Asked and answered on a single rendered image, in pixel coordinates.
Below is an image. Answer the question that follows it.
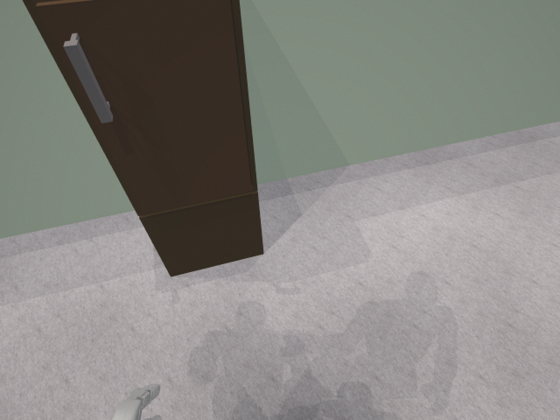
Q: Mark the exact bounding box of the handle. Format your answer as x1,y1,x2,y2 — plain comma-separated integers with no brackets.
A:
63,33,113,123

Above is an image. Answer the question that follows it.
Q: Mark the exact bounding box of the left robot hand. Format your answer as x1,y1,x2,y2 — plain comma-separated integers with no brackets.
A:
110,384,163,420

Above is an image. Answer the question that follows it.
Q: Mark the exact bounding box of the cupboard door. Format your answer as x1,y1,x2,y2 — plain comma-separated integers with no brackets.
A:
36,0,252,214

